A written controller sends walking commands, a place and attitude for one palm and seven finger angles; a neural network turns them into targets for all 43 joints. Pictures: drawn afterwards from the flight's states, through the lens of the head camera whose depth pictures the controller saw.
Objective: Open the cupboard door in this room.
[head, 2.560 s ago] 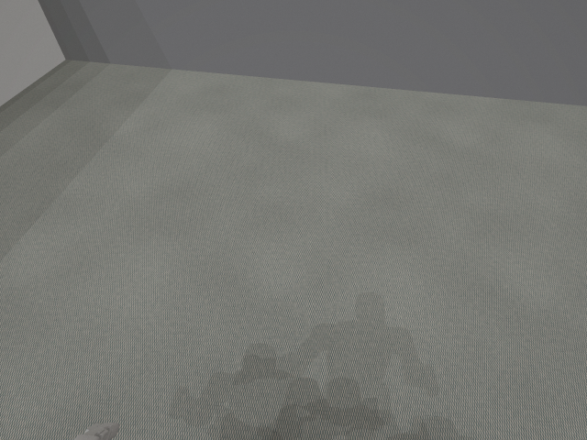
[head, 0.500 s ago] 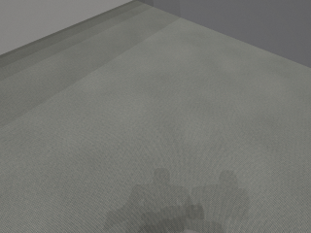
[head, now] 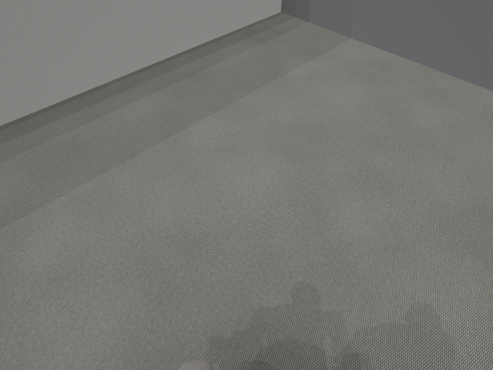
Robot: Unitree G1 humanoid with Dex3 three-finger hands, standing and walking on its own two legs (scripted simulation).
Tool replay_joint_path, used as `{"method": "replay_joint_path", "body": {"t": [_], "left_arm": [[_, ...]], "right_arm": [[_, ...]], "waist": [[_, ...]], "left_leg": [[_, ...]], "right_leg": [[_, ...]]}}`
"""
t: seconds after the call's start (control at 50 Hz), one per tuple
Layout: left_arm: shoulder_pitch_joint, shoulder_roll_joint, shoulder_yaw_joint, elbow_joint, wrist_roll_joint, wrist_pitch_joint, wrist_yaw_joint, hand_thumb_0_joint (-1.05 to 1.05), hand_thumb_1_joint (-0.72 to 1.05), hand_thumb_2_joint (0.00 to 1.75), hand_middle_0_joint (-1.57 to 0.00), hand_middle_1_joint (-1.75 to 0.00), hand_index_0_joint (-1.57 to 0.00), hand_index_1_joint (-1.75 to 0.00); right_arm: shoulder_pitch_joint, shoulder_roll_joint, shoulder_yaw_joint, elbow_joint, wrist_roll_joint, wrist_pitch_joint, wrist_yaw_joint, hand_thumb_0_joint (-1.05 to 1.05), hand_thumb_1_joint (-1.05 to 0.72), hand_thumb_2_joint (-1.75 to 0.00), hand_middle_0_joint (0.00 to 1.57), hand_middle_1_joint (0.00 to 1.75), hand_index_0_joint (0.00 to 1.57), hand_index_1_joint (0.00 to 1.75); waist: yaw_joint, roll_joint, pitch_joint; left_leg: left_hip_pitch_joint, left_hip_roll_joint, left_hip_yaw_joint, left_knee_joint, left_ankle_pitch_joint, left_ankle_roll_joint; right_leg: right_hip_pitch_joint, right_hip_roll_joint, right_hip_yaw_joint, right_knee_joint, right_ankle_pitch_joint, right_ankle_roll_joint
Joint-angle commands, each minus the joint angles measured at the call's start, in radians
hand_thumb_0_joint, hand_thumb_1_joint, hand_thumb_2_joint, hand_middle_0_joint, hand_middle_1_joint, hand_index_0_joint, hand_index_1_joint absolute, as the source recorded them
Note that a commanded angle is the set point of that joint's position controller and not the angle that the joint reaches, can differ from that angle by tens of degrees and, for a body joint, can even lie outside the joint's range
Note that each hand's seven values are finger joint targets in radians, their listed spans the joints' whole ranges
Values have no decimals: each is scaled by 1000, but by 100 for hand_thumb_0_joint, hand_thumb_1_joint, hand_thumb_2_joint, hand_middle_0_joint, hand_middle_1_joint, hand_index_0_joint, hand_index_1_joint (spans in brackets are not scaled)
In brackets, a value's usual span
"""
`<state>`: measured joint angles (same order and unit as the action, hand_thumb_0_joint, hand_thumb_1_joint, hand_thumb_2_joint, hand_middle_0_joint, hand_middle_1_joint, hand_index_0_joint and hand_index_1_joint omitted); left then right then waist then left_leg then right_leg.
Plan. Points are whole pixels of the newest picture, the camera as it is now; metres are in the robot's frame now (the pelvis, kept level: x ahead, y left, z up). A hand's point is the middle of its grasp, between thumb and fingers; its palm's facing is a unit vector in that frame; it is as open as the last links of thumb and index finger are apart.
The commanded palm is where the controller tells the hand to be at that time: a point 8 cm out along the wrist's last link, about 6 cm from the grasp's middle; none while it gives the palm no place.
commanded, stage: turn or walk to find it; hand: left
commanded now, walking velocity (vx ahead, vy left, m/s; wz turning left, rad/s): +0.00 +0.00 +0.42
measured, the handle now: out of the picture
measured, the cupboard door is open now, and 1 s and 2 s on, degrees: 0 0 0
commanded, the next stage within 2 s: none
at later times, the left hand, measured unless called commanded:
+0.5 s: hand out of the picture +0.02 +0.23 -0.16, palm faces +0.22 -0.94 -0.27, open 7.4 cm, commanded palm none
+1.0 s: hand out of the picture -0.12 +0.23 -0.19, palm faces +0.44 -0.87 -0.23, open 7.4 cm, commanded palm none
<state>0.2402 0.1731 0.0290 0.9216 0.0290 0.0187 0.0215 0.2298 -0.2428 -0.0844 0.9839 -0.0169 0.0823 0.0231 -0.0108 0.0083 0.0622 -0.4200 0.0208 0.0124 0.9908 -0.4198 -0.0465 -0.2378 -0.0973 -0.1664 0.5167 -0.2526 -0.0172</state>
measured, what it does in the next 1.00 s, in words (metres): steps on the spot, turning left: left foot, then right foot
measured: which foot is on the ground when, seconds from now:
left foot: up 0.00-0.12, down 0.14-0.52, up 0.54-0.88, down 0.90-1.00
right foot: down 0.00-0.14, up 0.16-0.50, down 0.52-0.90, up 0.92-1.00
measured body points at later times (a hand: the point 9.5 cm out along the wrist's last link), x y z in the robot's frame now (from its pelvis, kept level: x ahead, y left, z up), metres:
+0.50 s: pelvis -0.03 +0.01 +0.00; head -0.01 +0.01 +0.44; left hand +0.00 +0.28 -0.14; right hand +0.08 -0.21 -0.16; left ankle -0.02 +0.14 -0.74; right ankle -0.01 -0.10 -0.73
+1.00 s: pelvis -0.07 +0.03 -0.01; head -0.04 +0.06 +0.44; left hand -0.14 +0.28 -0.17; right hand +0.11 -0.17 -0.14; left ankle -0.11 +0.13 -0.74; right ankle -0.02 -0.10 -0.69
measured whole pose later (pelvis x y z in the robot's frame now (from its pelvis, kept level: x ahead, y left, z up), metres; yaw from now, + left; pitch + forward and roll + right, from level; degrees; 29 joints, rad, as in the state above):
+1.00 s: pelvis -0.07 +0.03 -0.01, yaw +24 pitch +0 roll +0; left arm 0.23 0.25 0.07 0.98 0.02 0.07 0.02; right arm 0.17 -0.20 -0.05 0.95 -0.02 0.03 0.01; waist 0.01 -0.06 0.08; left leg -0.27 0.01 0.05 0.57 -0.30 0.02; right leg -0.43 -0.11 -0.10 0.98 -0.49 0.06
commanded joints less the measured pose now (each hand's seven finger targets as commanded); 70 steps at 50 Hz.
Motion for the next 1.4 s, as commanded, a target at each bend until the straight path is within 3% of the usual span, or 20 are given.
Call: {"method": "replay_joint_path", "body": {"t": [0.0,0.08,0.12,0.14,0.18,0.36,0.46,0.5,0.52,0.6,0.76,0.84,0.88,0.9,1.0,1.2,1.22,1.26,1.34,1.38], "left_arm": [[66,246,71,-42,6,-17,17,0,90,90,-20,-30,-20,-30],[33,233,73,-30,-8,-5,11,0,90,90,-20,-30,-20,-30],[10,131,48,-86,-14,8,-2,0,90,90,-20,-30,-20,-30],[-57,145,45,-93,-4,22,4,0,90,90,-20,-30,-20,-30],[-79,147,56,-67,-8,24,-2,0,90,90,-20,-30,-20,-30],[-50,110,44,-55,-18,15,-4,0,90,90,-20,-30,-20,-30],[82,125,48,-34,-19,-6,5,0,90,90,-20,-30,-20,-30],[86,274,74,-49,5,-21,16,0,90,90,-20,-30,-20,-30],[80,270,79,-61,-5,-20,19,0,90,90,-20,-30,-20,-30],[-76,191,51,-94,-2,-24,15,0,90,90,-20,-30,-20,-30],[51,248,72,-36,8,-19,14,0,90,90,-20,-30,-20,-30],[26,242,75,-25,-7,-7,10,0,90,90,-20,-30,-20,-30],[21,131,50,-82,-15,5,-2,0,90,90,-20,-30,-20,-30],[-47,149,44,-90,-6,18,3,0,90,90,-20,-30,-20,-30],[-26,139,52,-37,-13,17,-12,0,90,90,-20,-30,-20,-30],[56,122,45,-43,-21,-3,1,0,90,90,-20,-30,-20,-30],[87,153,50,-38,-17,-14,5,0,90,90,-20,-30,-20,-30],[89,292,69,-57,-1,-21,12,0,90,90,-20,-30,-20,-30],[-73,187,49,-97,-5,-24,14,0,90,90,-20,-30,-20,-30],[-37,177,46,-88,-4,-31,15,0,90,90,-20,-30,-20,-30]], "right_arm": [[-83,-35,7,-90,6,-39,-5,0,-90,-90,20,30,20,30],[31,-59,8,-58,6,-60,-13,0,-90,-90,20,30,20,30],[74,-215,-24,-69,-3,-69,-18,0,-90,-90,20,30,20,30],[103,-217,-29,-51,-6,-68,-29,0,-90,-90,20,30,20,30],[14,-163,-12,-60,-7,-69,-43,0,-90,-90,20,30,20,30],[1,-160,-15,-74,-10,-66,-42,0,-90,-90,20,30,20,30],[-55,-150,-21,-102,-2,-57,-30,0,-90,-90,20,30,20,30],[-46,-40,-4,-144,6,-55,-19,0,-90,-90,20,30,20,30],[-72,-93,-20,-147,-6,-42,-22,0,-90,-90,20,30,20,30],[-15,-73,-22,-78,-7,-24,-1,0,-90,-90,20,30,20,30],[-119,-41,3,-100,6,-38,-3,0,-90,-90,20,30,20,30],[-2,-66,5,-70,7,-59,-10,0,-90,-90,20,30,20,30],[58,-230,-30,-74,-3,-70,-17,0,-90,-90,20,30,20,30],[89,-235,-33,-57,-4,-67,-28,0,-90,-90,20,30,20,30],[-49,-150,-3,-88,-4,-76,-43,0,-90,-90,20,30,20,30],[-57,-162,-20,-102,-5,-57,-31,0,-90,-90,20,30,20,30],[-56,-138,-19,-108,3,-58,-26,0,-90,-90,20,30,20,30],[-63,-60,-9,-149,3,-54,-19,0,-90,-90,20,30,20,30],[-25,-80,-21,-81,-7,-27,-3,0,-90,-90,20,30,20,30],[-24,-71,-15,-73,-6,-28,-2,0,-90,-90,20,30,20,30]], "waist": [[63,-199,-70],[-1,-133,-128],[-26,297,-105],[-62,233,-98],[-21,201,-28],[-22,129,-73],[44,80,-102],[50,-331,-60],[67,-306,-80],[-16,-169,-12],[64,-207,-59],[0,-143,-127],[-29,311,-135],[-62,223,-132],[1,154,-77],[31,112,-109],[46,45,-121],[59,-299,-79],[-16,-152,6],[1,-171,-29]], "left_leg": [[6,4,51,-185,-58,1],[249,7,69,-556,185,22],[385,353,-362,-688,551,179],[299,369,-381,-710,486,233],[210,274,-286,-707,408,214],[260,214,-265,-653,522,223],[107,136,-266,-539,405,152],[-179,-88,-37,-187,-76,26],[-144,-45,-82,-3,-141,28],[-113,-4,-49,216,48,6],[2,3,51,-181,-53,-4],[248,1,71,-562,204,17],[426,367,-376,-666,671,195],[358,386,-372,-670,635,252],[258,207,-189,-658,555,198],[158,161,-275,-561,476,175],[87,112,-244,-490,395,129],[-152,-77,-54,-91,-145,25],[-138,-1,-71,219,41,10],[-132,2,-41,188,54,-9]], "right_leg": [[103,-257,187,-153,273,-136],[27,-219,78,31,287,-34],[-330,-22,-1,389,-330,90],[-319,-20,94,517,-352,79],[-324,-24,152,595,-223,74],[-180,37,125,312,-203,86],[99,52,110,-88,22,75],[206,-325,497,-267,69,-75],[98,-381,498,-279,82,-139],[-19,-209,231,-239,51,-94],[116,-255,178,-144,329,-129],[49,-214,73,42,332,-28],[-330,-23,6,395,-356,93],[-317,-23,95,525,-372,83],[-267,-4,131,541,-176,87],[38,63,99,-4,-30,77],[145,22,137,-140,55,69],[158,-369,482,-253,170,-99],[-2,-220,250,-242,97,-88],[64,-205,188,-210,224,-88]]}}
